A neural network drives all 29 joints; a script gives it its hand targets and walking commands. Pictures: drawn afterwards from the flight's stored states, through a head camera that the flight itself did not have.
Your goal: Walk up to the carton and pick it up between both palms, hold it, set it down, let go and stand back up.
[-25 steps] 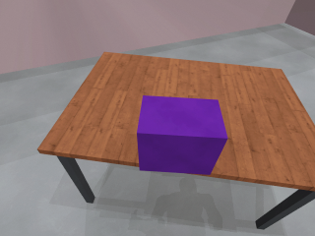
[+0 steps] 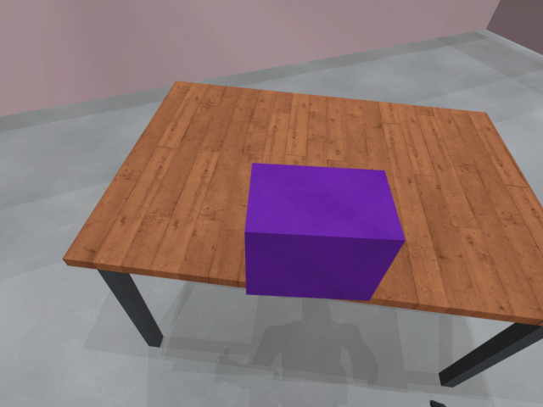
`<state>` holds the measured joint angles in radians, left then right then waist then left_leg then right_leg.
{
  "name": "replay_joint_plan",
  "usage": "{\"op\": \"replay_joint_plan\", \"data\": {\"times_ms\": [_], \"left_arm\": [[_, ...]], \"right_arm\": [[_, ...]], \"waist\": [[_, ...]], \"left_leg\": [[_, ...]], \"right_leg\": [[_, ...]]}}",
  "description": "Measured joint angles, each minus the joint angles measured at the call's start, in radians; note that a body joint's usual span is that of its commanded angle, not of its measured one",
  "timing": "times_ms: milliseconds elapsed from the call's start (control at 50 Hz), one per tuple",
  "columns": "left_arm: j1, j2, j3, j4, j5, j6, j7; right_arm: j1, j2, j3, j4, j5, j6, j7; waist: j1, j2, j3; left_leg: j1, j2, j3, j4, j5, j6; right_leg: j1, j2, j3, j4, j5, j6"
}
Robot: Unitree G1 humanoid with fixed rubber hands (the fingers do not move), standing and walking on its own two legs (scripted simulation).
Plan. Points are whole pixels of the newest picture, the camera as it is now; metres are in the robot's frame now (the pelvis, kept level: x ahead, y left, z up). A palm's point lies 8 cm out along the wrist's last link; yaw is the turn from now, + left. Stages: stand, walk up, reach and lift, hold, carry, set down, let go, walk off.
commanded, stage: stand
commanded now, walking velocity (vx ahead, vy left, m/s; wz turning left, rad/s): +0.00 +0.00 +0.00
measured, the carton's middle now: (313, 234) +0.43 -0.08 -0.04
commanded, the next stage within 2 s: none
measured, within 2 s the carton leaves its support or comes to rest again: neither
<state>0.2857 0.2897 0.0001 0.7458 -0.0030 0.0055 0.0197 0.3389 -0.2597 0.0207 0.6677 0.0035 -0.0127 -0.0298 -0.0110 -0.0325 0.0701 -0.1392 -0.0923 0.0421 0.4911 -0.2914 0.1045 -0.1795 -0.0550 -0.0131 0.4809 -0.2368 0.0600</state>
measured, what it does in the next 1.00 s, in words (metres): stands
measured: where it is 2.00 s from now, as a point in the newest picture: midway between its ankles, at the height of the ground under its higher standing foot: outside the picture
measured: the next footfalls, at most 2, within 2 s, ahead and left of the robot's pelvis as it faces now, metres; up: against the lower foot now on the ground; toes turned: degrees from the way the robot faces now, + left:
none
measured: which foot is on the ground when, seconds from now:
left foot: down 0.00-1.00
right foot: down 0.00-1.00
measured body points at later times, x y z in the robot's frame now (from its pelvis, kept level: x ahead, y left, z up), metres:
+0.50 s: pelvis +0.00 +0.00 +0.00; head +0.02 +0.02 +0.45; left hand +0.12 +0.26 -0.12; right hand +0.08 -0.27 -0.10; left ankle -0.01 +0.04 -0.74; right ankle +0.02 -0.16 -0.74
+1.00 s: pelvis +0.01 -0.02 +0.00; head +0.02 +0.00 +0.45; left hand +0.14 +0.24 -0.12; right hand +0.10 -0.29 -0.10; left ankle -0.01 +0.04 -0.74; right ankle +0.02 -0.16 -0.74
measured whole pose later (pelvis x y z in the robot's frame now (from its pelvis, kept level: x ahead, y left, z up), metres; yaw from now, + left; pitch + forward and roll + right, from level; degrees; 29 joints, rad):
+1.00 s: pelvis +0.01 -0.02 +0.00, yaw -2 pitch -3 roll -1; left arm 0.27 0.29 0.00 0.67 0.00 0.01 0.02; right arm 0.31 -0.27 0.01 0.64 0.00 0.00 -0.03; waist -0.01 -0.03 0.08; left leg -0.14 -0.06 0.07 0.51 -0.32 0.08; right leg -0.20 -0.02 0.01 0.51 -0.26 0.03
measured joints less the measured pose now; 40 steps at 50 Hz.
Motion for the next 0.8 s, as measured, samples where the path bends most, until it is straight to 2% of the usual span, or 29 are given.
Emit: {"op": "replay_joint_plan", "data": {"times_ms": [340, 800], "left_arm": [[-0.009, 0.01, 0.003, -0.016, 0.002, 0.005, 0.001], [-0.022, 0.003, 0.001, -0.06, 0.006, 0.003, 0.002]], "right_arm": [[0.014, -0.009, -0.009, -0.017, 0.001, 0.008, -0.002], [-0.013, -0.012, -0.015, -0.023, 0.0, 0.009, 0.001]], "waist": [[-0.01, -0.009, 0.012], [-0.007, 0.0, 0.005]], "left_leg": [[0.004, -0.003, 0.022, -0.019, 0.005, 0.002], [0.006, 0.023, 0.027, 0.001, -0.017, -0.015]], "right_leg": [[-0.014, -0.001, 0.024, 0.003, 0.002, 0.005], [-0.017, 0.025, 0.028, 0.025, -0.017, -0.018]]}}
